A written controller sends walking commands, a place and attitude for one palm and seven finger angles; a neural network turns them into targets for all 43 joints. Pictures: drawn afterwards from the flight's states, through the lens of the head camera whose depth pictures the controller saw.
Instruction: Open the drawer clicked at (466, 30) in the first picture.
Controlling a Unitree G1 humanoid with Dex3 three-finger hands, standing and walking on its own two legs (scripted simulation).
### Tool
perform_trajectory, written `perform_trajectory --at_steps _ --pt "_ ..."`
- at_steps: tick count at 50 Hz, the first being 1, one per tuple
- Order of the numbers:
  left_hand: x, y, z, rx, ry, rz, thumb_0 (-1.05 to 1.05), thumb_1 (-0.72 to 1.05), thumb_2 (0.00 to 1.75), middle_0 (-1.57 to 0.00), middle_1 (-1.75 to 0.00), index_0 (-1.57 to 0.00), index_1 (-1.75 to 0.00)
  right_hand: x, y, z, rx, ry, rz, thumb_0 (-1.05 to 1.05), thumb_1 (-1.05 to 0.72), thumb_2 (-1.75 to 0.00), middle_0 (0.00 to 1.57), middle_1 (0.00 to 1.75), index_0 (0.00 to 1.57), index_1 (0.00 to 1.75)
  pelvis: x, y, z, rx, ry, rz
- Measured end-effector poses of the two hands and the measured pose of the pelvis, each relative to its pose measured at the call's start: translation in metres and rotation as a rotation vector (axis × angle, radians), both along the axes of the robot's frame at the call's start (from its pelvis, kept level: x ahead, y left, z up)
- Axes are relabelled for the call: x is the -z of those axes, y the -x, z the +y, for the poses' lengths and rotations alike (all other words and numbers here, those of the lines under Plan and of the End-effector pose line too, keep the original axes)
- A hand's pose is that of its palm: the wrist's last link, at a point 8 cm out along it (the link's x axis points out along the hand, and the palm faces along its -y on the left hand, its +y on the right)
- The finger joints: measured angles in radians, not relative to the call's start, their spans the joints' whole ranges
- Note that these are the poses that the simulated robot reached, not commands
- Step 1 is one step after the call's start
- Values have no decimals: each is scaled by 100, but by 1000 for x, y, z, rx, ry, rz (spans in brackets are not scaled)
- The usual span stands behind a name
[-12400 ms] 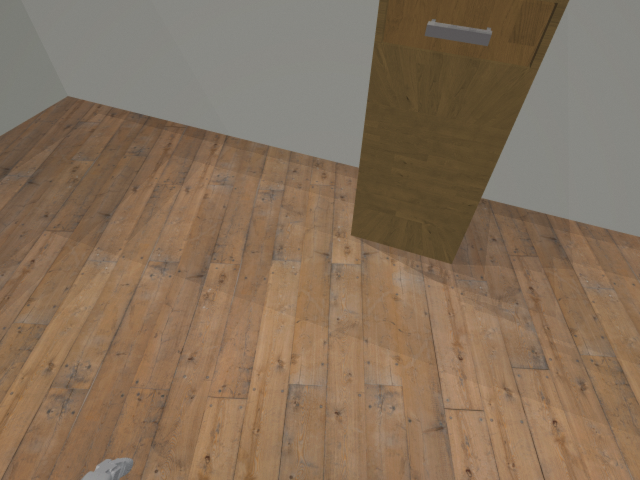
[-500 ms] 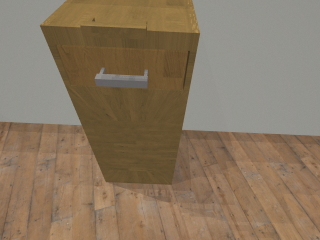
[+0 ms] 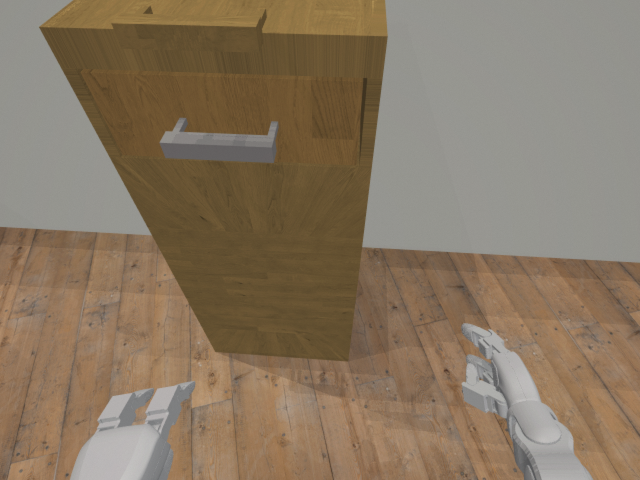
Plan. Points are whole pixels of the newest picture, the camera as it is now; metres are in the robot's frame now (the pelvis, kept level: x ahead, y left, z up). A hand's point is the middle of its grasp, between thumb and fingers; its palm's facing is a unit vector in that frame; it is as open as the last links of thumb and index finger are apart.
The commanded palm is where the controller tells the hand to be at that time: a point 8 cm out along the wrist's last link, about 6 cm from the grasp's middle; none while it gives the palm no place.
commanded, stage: raise the hand with hooked fingers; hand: left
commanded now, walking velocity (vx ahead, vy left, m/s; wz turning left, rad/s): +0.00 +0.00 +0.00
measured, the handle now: (223, 136) +0.51 +0.24 +0.14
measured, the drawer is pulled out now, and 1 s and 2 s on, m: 0.00 0.00 0.00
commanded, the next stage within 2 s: move the hooked fingers above the handle in 1.48 s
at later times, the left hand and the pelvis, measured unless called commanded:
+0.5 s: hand (123, 328) +0.22 +0.25 +0.11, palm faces +0.10 -0.08 -0.99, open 11.8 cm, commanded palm +0.18 +0.25 +0.18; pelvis -0.02 +0.00 +0.02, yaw +0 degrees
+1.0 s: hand (16, 196) +0.27 +0.32 +0.24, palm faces +0.21 -0.01 -0.98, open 13.8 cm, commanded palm +0.22 +0.31 +0.30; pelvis -0.04 +0.05 +0.03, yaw +3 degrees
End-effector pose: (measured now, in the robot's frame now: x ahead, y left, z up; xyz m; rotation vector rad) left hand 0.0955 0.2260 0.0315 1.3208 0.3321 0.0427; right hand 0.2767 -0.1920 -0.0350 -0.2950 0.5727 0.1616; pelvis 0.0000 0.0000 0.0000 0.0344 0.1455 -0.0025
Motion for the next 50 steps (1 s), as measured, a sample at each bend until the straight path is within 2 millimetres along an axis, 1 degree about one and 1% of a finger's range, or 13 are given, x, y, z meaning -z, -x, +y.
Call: perform_trajectory --at_steps 2,4,8,10,13,17,21,24,29,33,37,44,50 --pt "-4 13 14 -39 -106 -8 0 51 73 -25 -55 -24 -55 3 -11 4 -34 24 -1 1 -91 -90 20 30 20 30 3 0 -5 -19 1 3" --pt "-18 14 30 -87 -193 -73 0 46 71 -26 -58 -26 -58 10 -17 8 -56 33 3 1 -91 -90 20 30 20 30 5 0 -10 -47 4 -4" --pt "-60 -15 42 -143 -226 -291 0 36 67 -27 -64 -27 -64 25 -10 17 -69 10 27 1 -91 -90 19 30 20 30 8 5 -15 -93 7 -31" --pt "-77 -38 38 -132 -201 -358 0 31 65 -27 -67 -27 -67 31 2 19 -53 -13 60 1 -91 -90 20 30 20 30 5 7 -17 -99 5 -44" --pt "-92 -72 26 -87 -172 -359 0 24 62 -27 -71 -27 -72 37 28 16 -4 -48 130 1 -91 -90 20 30 20 30 -1 8 -18 -80 -1 -56" --pt "-102 -97 13 4 -170 -285 0 16 58 -27 -77 -27 -78 43 65 -1 91 -69 198 1 -91 -90 20 30 21 30 -9 10 -15 -28 -6 -78" --pt "-112 -100 13 71 -181 -221 0 7 54 -28 -83 -28 -84 49 99 -26 188 -43 247 1 -90 -90 20 30 21 30 -13 14 -8 0 0 -102" --pt "-127 -97 21 81 -179 -251 0 0 51 -29 -88 -29 -88 52 118 -41 240 0 281 2 -91 -90 20 30 20 30 -16 19 -2 -2 5 -115" --pt "-153 -91 39 59 -178 -349 0 -12 46 -30 -95 -29 -96 52 133 -46 265 39 294 2 -91 -90 19 30 20 30 -19 28 10 -21 13 -140" --pt "-163 -96 48 51 -179 -365 0 -21 42 -30 -101 -30 -102 47 128 -29 247 23 262 2 -91 -90 19 30 20 30 -21 35 20 -36 17 -164" --pt "-176 -108 53 86 -200 -356 0 -30 38 -31 -107 -31 -108 37 114 2 208 -19 203 2 -91 -90 19 30 20 30 -23 40 29 -41 19 -187" --pt "-226 -126 66 111 -243 -405 0 -43 32 -32 -116 -32 -116 18 88 57 107 -103 115 2 -91 -90 20 30 20 30 -26 42 44 -47 22 -212" --pt "-256 -138 92 36 -253 -380 0 -48 30 -32 -119 -32 -119 13 81 80 37 -116 118 1 -91 -90 20 30 20 30 -27 42 51 -57 24 -201"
